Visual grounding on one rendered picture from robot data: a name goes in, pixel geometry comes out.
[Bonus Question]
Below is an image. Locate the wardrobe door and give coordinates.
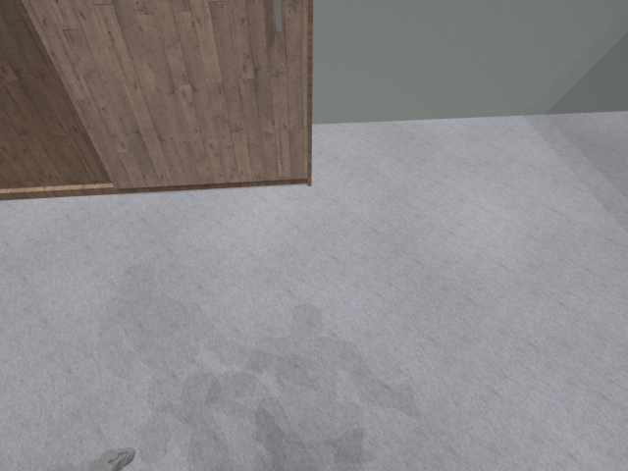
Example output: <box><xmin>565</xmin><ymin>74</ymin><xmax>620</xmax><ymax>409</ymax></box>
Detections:
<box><xmin>22</xmin><ymin>0</ymin><xmax>307</xmax><ymax>189</ymax></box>
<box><xmin>0</xmin><ymin>0</ymin><xmax>111</xmax><ymax>188</ymax></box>

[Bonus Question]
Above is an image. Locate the robot left hand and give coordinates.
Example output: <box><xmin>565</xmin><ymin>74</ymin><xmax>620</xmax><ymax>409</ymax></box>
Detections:
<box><xmin>83</xmin><ymin>447</ymin><xmax>135</xmax><ymax>471</ymax></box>

